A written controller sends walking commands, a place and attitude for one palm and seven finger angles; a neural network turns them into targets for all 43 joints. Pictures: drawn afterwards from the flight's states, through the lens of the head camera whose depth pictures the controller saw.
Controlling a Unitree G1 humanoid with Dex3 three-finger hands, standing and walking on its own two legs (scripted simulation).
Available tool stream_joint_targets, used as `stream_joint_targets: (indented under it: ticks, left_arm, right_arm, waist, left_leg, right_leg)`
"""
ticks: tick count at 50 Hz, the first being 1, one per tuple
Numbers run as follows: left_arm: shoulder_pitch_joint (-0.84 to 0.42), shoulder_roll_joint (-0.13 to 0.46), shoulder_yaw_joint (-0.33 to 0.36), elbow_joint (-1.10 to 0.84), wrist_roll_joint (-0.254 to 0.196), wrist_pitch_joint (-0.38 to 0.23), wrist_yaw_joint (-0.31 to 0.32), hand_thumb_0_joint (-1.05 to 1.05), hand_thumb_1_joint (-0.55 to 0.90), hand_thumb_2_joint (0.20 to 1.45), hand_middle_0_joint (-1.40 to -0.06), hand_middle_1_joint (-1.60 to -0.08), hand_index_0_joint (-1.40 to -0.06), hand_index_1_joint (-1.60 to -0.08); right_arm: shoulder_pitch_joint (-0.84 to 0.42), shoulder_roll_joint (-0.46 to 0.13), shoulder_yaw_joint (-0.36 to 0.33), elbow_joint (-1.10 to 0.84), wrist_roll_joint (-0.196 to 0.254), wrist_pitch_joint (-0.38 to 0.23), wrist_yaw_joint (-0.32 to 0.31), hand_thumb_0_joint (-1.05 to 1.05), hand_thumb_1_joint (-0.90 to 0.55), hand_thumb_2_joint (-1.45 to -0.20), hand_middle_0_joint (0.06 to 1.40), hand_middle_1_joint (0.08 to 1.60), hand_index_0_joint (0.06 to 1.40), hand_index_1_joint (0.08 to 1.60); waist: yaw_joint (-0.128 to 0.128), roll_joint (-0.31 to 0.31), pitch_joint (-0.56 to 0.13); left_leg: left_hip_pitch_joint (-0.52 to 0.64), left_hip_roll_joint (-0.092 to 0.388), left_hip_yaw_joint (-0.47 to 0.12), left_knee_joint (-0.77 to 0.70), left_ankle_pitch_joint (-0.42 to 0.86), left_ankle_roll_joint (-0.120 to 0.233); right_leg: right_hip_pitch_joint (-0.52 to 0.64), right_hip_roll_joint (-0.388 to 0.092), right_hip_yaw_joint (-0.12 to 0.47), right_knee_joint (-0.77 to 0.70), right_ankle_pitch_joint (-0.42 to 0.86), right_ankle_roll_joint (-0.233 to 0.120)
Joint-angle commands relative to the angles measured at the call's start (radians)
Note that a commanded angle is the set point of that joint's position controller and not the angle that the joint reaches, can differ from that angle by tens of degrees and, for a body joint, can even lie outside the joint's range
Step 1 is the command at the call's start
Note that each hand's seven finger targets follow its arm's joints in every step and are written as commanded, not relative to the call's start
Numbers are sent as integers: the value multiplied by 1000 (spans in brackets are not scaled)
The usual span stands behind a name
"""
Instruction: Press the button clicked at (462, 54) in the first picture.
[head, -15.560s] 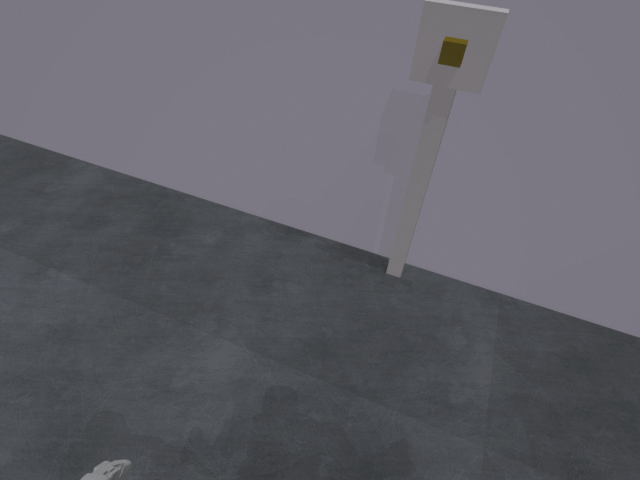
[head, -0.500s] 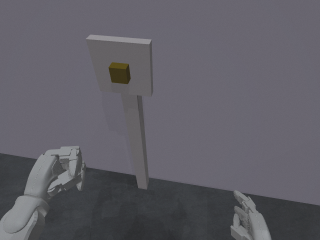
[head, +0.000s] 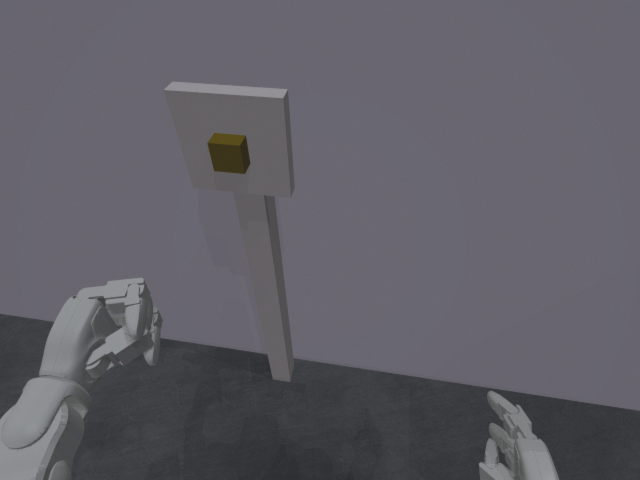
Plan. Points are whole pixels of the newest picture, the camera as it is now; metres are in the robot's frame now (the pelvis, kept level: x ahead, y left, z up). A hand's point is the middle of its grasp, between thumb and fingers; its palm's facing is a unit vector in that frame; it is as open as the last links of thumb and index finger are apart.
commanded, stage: raise the hand and make a fist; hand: left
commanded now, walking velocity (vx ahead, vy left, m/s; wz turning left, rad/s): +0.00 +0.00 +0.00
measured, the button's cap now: (230, 152) +0.55 +0.20 +0.14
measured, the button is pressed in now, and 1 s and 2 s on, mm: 0 0 0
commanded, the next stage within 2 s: aim a knuckle at the button in 0.08 s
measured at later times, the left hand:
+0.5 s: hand (172, 299) +0.28 +0.20 +0.12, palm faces -0.07 -1.00 -0.06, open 3.1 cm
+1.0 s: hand (204, 251) +0.36 +0.19 +0.11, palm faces -0.04 -1.00 -0.04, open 3.1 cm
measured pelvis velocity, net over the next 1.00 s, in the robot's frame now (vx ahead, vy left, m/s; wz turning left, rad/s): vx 0.00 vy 0.00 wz -0.02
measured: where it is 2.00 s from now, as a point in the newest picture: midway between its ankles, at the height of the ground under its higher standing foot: outside the picture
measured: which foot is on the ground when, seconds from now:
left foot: down 0.00-1.00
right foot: down 0.00-1.00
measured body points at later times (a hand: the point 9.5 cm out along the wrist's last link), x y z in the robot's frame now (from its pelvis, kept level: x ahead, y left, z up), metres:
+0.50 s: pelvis +0.00 +0.02 +0.00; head -0.01 +0.01 +0.45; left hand +0.28 +0.25 +0.12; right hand +0.17 -0.20 -0.07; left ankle -0.02 +0.14 -0.72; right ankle +0.03 -0.12 -0.72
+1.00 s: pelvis +0.00 +0.00 +0.00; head +0.02 -0.01 +0.45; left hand +0.35 +0.24 +0.12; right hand +0.14 -0.25 -0.09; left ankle -0.02 +0.14 -0.72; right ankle +0.03 -0.12 -0.72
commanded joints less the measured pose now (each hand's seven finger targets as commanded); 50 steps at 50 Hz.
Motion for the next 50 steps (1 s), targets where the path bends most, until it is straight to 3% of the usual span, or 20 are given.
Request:
stream_joint_targets:
  ticks: [1, 2, 7, 9, 11, 14, 17, 21, 26, 27, 30, 32, 35, 37, 39, 40, 42, 46, 47, 50]
  left_arm:
    - [-189, 167, 68, -218, -9, -87, 16, 0, 900, 900, -1300, -1500, -1300, -1500]
    - [-187, 176, 75, -195, -11, -78, 8, 0, 900, 900, -1300, -1500, -1300, -1500]
    - [-195, 188, 83, -169, -18, -43, -22, 0, 900, 900, -1300, -1500, -1300, -1500]
    - [-213, 184, 88, -194, -25, -45, -21, 0, 900, 900, -1300, -1500, -1300, -1500]
    - [-296, 144, 39, -209, -19, -57, -9, 0, 900, 900, -1300, -1500, -1300, -1500]
    - [-398, 119, -3, -160, -1, -62, 17, 0, 900, 900, -1300, -1500, -1300, -1500]
    - [-414, 140, -2, -94, 31, -59, 35, 0, 900, 900, -1300, -1500, -1300, -1500]
    - [-451, 136, -6, -58, 57, -51, 49, 0, 900, 900, -1300, -1500, -1300, -1500]
    - [-491, 153, 35, 5, 48, -57, 65, 0, 900, 900, -1300, -1500, -1300, -1500]
    - [-507, 169, 49, 42, 44, -59, 66, 0, 900, 900, -1300, -1500, -1300, -1500]
    - [-560, 150, 27, 65, 49, -74, 62, 0, 900, 900, -1300, -1500, -1300, -1500]
    - [-627, 159, 18, 88, 57, -85, 62, 0, 900, 900, -1300, -1500, -1300, -1500]
    - [-689, 133, -20, 93, 66, -104, 57, 0, 900, 900, -1300, -1500, -1300, -1500]
    - [-703, 155, -4, 136, 63, -112, 55, 0, 900, 900, -1300, -1500, -1300, -1500]
    - [-713, 158, 8, 194, 59, -113, 52, 0, 900, 900, -1300, -1500, -1300, -1500]
    - [-737, 188, 37, 225, 58, -113, 54, 0, 900, 900, -1300, -1500, -1300, -1500]
    - [-777, 229, 70, 272, 59, -116, 54, 0, 900, 900, -1300, -1500, -1300, -1500]
    - [-884, 207, 39, 304, 73, -140, 61, 0, 900, 900, -1300, -1500, -1300, -1500]
    - [-888, 233, 62, 332, 71, -147, 62, 0, 900, 900, -1300, -1500, -1300, -1500]
    - [-958, 240, 57, 414, 74, -166, 48, 0, 900, 900, -1300, -1500, -1300, -1500]
  right_arm:
    - [-110, -91, -34, -161, 4, -73, -12, 0, -900, -900, 200, 300, 200, 300]
    - [-110, -95, -35, -156, 2, -74, -14, 0, -900, -900, 200, 300, 200, 300]
    - [-120, -102, -33, -152, 4, -76, -23, 0, -900, -900, 200, 300, 200, 300]
    - [-125, -98, -31, -154, 5, -79, -23, 0, -900, -900, 200, 300, 200, 300]
    - [-126, -94, -26, -146, 5, -85, -25, 0, -900, -900, 200, 300, 200, 300]
    - [-116, -95, -24, -122, 3, -87, -29, 0, -900, -900, 200, 300, 200, 300]
    - [-104, -101, -27, -108, 0, -81, -31, 0, -900, -900, 200, 300, 200, 300]
    - [-111, -92, -31, -114, 1, -67, -27, 0, -900, -900, 200, 300, 200, 300]
    - [-108, -90, -32, -115, -4, -45, -20, 0, -900, -900, 200, 300, 200, 300]
    - [-103, -96, -31, -108, -8, -38, -20, 0, -900, -900, 200, 300, 200, 300]
    - [-101, -93, -35, -109, -4, -26, -17, 0, -900, -900, 200, 300, 200, 300]
    - [-92, -96, -38, -103, -4, -18, -18, 0, -900, -900, 200, 300, 200, 300]
    - [-78, -94, -44, -102, -2, -16, -17, 0, -900, -900, 200, 300, 200, 300]
    - [-65, -102, -46, -94, -5, -11, -18, 0, -900, -900, 200, 300, 200, 300]
    - [-59, -104, -48, -89, -4, 0, -19, 0, -900, -900, 200, 300, 200, 300]
    - [-54, -108, -51, -80, -3, 8, -21, 0, -900, -900, 200, 300, 200, 300]
    - [-52, -113, -49, -77, -5, 26, -20, 0, -900, -900, 200, 300, 200, 300]
    - [-47, -102, -50, -86, -4, 45, -14, 0, -900, -900, 200, 300, 200, 300]
    - [-38, -107, -52, -83, -6, 51, -14, 0, -900, -900, 200, 300, 200, 300]
    - [-27, -110, -53, -74, -3, 70, -14, 0, -900, -900, 200, 300, 200, 300]
  waist:
    - [-1, 27, -69]
    - [-1, -4, -63]
    - [7, -35, -71]
    - [10, -8, -83]
    - [-5, 18, -81]
    - [-26, 8, -42]
    - [-22, -14, -53]
    - [-9, 31, -119]
    - [1, -4, -156]
    - [-1, -33, -152]
    - [-11, 8, -153]
    - [-27, -8, -152]
    - [-35, 29, -192]
    - [-41, -35, -208]
    - [-43, -50, -201]
    - [-45, -65, -199]
    - [-40, -62, -195]
    - [-50, -1, -232]
    - [-50, -43, -245]
    - [-66, -32, -242]
  left_leg:
    - [-52, -45, 41, -131, 184, 43]
    - [-57, -43, 40, -128, 183, 46]
    - [-54, -40, 33, -141, 191, 46]
    - [-41, -41, 30, -148, 196, 44]
    - [-17, -38, 20, -157, 203, 39]
    - [-17, -32, 5, -167, 170, 37]
    - [-26, -31, 3, -173, 162, 36]
    - [-8, -32, 10, -174, 229, 27]
    - [-9, -30, 18, -169, 313, 17]
    - [-25, -31, 21, -164, 303, 20]
    - [-19, -32, 30, -164, 317, 17]
    - [-20, -30, 29, -160, 308, 20]
    - [6, -30, 30, -158, 325, 17]
    - [-2, -29, 27, -149, 335, 21]
    - [-22, -33, 37, -147, 319, 25]
    - [-32, -34, 39, -146, 311, 26]
    - [-56, -37, 45, -144, 293, 27]
    - [-44, -41, 55, -136, 310, 29]
    - [-53, -38, 54, -128, 319, 32]
    - [-79, -42, 65, -119, 284, 33]
  right_leg:
    - [105, 8, 14, -134, 49, -13]
    - [112, 11, 19, -140, 45, -14]
    - [122, 14, 9, -136, 54, -13]
    - [122, 12, 3, -130, 66, -14]
    - [102, 18, -12, -116, 88, -15]
    - [62, 23, -19, -116, 50, -15]
    - [64, 23, -18, -112, 40, -17]
    - [93, 11, -19, -92, 111, -23]
    - [122, 10, -23, -78, 199, -26]
    - [129, 13, -18, -81, 195, -25]
    - [115, 8, -13, -80, 216, -27]
    - [110, 11, -11, -82, 208, -26]
    - [105, 8, -9, -77, 227, -27]
    - [116, 13, -8, -76, 242, -26]
    - [115, 8, -4, -80, 248, -22]
    - [117, 7, 0, -83, 247, -21]
    - [127, 7, 9, -84, 232, -23]
    - [129, 1, 20, -76, 268, -24]
    - [144, 4, 24, -73, 280, -24]
    - [131, 2, 34, -75, 264, -21]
